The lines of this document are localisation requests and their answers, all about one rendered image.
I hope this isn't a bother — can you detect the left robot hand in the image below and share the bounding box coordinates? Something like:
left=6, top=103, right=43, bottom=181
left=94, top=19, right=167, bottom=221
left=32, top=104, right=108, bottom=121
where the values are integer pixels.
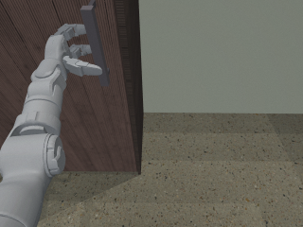
left=45, top=24, right=102, bottom=77

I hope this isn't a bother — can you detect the robot left upper arm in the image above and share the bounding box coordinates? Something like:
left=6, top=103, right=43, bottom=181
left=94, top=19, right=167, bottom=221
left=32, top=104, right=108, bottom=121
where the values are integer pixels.
left=0, top=133, right=66, bottom=227

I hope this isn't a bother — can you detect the robot left forearm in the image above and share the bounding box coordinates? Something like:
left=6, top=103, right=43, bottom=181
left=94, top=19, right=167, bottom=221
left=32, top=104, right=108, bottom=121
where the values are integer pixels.
left=0, top=59, right=68, bottom=178

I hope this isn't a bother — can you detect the wardrobe door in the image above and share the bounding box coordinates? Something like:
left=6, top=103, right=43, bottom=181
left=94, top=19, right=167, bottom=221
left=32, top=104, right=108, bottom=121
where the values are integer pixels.
left=0, top=0, right=137, bottom=172

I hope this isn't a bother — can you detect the handle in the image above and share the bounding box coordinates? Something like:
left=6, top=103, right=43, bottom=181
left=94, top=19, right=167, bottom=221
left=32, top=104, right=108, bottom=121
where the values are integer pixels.
left=80, top=0, right=110, bottom=87

